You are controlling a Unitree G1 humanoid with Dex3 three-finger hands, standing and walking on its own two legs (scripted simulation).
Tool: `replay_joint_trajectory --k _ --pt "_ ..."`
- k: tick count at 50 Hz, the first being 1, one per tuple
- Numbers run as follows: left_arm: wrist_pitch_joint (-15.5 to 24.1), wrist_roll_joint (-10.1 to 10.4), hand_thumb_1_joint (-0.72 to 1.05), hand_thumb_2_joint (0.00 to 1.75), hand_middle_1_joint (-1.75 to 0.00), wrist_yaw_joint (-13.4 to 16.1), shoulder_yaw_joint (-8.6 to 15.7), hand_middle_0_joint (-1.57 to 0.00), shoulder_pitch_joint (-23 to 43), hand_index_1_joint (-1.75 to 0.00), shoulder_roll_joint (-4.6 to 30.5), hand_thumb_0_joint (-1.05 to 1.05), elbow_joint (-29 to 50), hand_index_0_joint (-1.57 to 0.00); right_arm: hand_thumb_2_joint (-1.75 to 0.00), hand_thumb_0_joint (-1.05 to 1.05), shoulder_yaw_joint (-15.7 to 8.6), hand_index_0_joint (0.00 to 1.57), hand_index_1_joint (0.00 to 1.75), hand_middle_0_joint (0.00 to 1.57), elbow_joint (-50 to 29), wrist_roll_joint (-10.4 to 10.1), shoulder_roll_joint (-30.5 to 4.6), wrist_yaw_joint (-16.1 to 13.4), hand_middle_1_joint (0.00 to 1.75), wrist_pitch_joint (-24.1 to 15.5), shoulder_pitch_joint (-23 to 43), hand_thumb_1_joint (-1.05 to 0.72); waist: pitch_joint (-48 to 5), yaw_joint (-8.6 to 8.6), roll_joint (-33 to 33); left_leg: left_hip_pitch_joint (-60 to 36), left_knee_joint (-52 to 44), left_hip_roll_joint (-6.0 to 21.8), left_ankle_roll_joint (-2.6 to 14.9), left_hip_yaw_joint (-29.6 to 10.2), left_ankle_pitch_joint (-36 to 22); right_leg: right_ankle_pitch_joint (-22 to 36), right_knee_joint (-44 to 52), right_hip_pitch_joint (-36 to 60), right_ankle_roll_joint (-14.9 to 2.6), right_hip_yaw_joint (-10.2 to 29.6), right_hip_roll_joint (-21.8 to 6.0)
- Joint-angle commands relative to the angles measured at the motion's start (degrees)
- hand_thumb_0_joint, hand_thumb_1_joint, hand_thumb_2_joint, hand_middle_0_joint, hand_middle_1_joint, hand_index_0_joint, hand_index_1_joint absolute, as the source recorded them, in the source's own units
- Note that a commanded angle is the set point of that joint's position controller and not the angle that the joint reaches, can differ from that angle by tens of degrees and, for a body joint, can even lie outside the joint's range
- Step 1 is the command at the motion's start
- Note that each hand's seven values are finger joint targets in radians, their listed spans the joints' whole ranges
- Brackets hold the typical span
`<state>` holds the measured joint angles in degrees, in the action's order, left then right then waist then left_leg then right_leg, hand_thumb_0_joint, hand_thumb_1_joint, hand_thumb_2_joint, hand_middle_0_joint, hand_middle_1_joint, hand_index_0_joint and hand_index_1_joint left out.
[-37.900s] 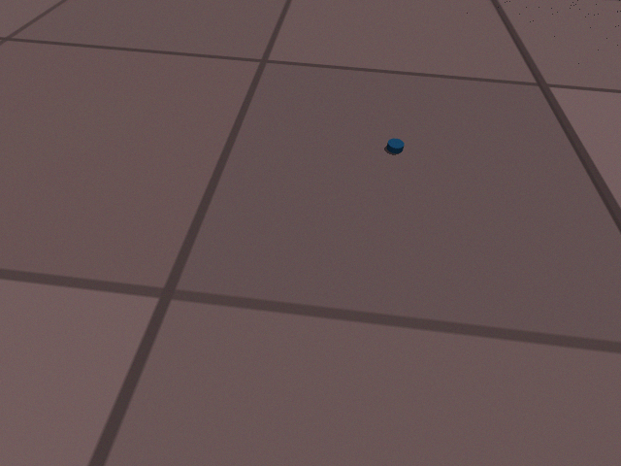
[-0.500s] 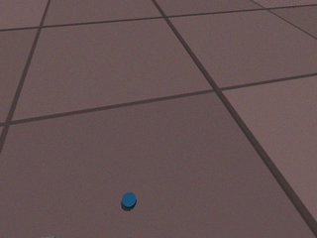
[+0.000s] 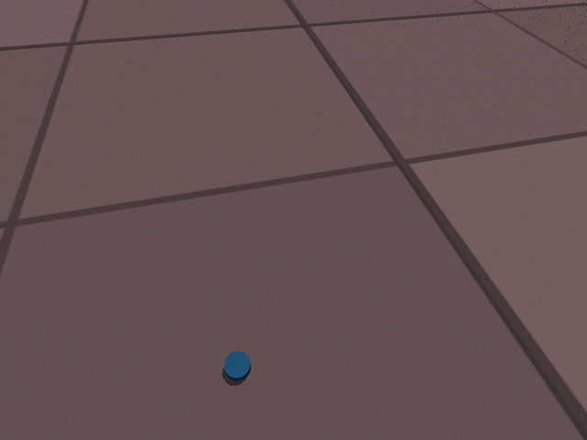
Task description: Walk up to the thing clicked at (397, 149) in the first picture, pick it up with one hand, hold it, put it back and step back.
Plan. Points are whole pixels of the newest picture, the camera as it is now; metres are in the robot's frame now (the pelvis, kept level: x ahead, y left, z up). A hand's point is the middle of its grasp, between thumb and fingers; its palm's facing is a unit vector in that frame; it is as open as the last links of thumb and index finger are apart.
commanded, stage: walk up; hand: left
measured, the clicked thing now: (237, 366) +0.48 +0.17 -0.76
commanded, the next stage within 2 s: stand in 0.20 s
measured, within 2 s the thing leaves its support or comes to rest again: neither
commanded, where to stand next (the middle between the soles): +0.09 -0.05 m, yaw -2 degrees
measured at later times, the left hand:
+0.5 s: hand out of the picture +0.08 +0.25 -0.16, palm faces -0.03 -0.94 -0.34, open 7.4 cm
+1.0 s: hand out of the picture +0.06 +0.24 -0.16, palm faces -0.04 -0.94 -0.35, open 7.4 cm
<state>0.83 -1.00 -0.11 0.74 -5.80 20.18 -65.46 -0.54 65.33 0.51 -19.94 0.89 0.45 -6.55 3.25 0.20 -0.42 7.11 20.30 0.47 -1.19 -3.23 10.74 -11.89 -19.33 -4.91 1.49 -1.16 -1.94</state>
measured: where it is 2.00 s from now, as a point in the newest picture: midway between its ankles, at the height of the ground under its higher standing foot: outside the picture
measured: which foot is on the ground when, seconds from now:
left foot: down 0.00-1.00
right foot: down 0.00-1.00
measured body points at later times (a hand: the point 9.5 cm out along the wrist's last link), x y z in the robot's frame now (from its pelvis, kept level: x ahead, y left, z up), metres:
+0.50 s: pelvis +0.00 -0.01 +0.00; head +0.01 -0.01 +0.45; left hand +0.08 +0.29 -0.13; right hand +0.09 -0.31 -0.13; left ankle +0.01 +0.13 -0.75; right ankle -0.01 -0.14 -0.75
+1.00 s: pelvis -0.01 -0.01 +0.00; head +0.00 -0.02 +0.45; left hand +0.06 +0.29 -0.13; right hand +0.05 -0.32 -0.14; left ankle +0.01 +0.13 -0.75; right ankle -0.01 -0.14 -0.75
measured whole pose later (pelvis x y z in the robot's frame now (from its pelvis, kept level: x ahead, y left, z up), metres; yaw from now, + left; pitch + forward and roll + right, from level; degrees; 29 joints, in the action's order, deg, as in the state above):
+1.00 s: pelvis -0.01 -0.01 +0.00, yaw -1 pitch -2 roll +0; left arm 0.2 -0.6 -0.6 -0.1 -6.9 20.3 -64.7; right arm 0.0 65.3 0.6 -20.3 0.7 -0.2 -7.0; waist 3.5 0.1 -0.4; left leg 7.4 18.3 1.9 -2.5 -3.0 8.8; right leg -10.6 -19.1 -6.3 0.3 -0.9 -0.6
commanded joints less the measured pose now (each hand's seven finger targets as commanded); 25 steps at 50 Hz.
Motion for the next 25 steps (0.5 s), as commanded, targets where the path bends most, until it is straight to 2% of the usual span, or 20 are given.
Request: replay_joint_trajectory --k 1,9,10,11,18,19,25 --pt "1.53 0.24 0.90 0.90 -0.30 0.76 2.66 -0.20 3.07 -0.30 12.38 0.00 3.79 -0.20 -0.90 0.00 -2.31 0.20 0.30 0.20 -4.16 -0.09 -12.07 -0.88 0.30 -1.50 3.22 -0.90 -4.66 -0.13 -0.22 0.37 -2.79 4.76 2.77 -3.38 -7.86 6.11 2.84 0.79 -2.25 3.58 -4.48" --pt "1.53 0.35 0.90 0.90 -0.30 0.82 2.68 -0.20 3.05 -0.30 12.35 0.00 3.94 -0.20 -0.90 0.00 -2.16 0.20 0.30 0.20 -4.35 -0.21 -11.79 -0.88 0.30 -1.42 2.77 -0.90 -4.79 -0.13 -0.04 0.02 -2.33 4.69 2.55 -3.34 -10.34 8.44 2.42 1.17 -2.19 3.62 -4.55" --pt "1.30 0.66 0.90 0.90 -0.30 0.89 2.25 -0.20 2.94 -0.30 12.37 0.00 3.92 -0.20 -0.90 0.00 -2.09 0.20 0.30 0.20 -4.57 -0.07 -12.01 -1.22 0.30 -1.76 3.44 -0.90 -4.18 -0.33 2.19 -0.80 -2.86 6.51 2.20 -3.89 -15.10 12.44 1.90 0.08 -2.39 3.97 -5.62" --pt "1.12 0.86 0.90 0.90 -0.30 0.80 2.15 -0.20 2.64 -0.30 11.77 0.00 3.83 -0.20 -0.90 0.00 -2.10 0.20 0.30 0.20 -4.36 -0.21 -12.61 -1.34 0.30 -1.95 3.31 -0.90 -4.17 -0.31 0.65 -1.06 -2.89 6.38 1.99 -3.71 -15.54 12.41 2.16 0.04 -2.08 4.13 -5.48" --pt "0.94 0.75 0.90 0.90 -0.30 0.61 1.96 -0.20 2.24 -0.30 12.28 0.00 3.86 -0.20 -0.90 0.00 -1.78 0.20 0.30 0.20 -4.19 -0.29 -11.84 -1.36 0.30 -2.18 3.77 -0.90 -6.18 -0.21 -0.14 -1.98 -3.62 6.38 1.44 -3.30 -15.22 11.64 2.38 1.33 -2.23 3.99 -5.47" --pt "0.96 0.66 0.90 0.90 -0.30 0.57 1.96 -0.20 2.25 -0.30 12.25 0.00 3.84 -0.20 -0.90 0.00 -1.87 0.20 0.30 0.20 -4.21 -0.33 -12.26 -1.41 0.30 -2.17 3.75 -0.90 -7.15 -0.19 -0.72 -2.49 -3.31 6.54 1.79 -2.98 -14.68 11.84 2.43 2.04 -2.28 4.34 -5.72" --pt "0.96 0.57 0.90 0.90 -0.30 0.51 1.72 -0.20 2.52 -0.30 12.22 0.00 3.92 -0.20 -0.90 0.00 -1.70 0.20 0.30 0.20 -4.04 -0.29 -12.22 -1.31 0.30 -2.02 4.32 -0.90 -5.70 -0.32 -0.40 -2.12 -3.70 6.33 1.55 -2.91 -12.51 10.29 3.19 0.44 -2.35 4.50 -5.58"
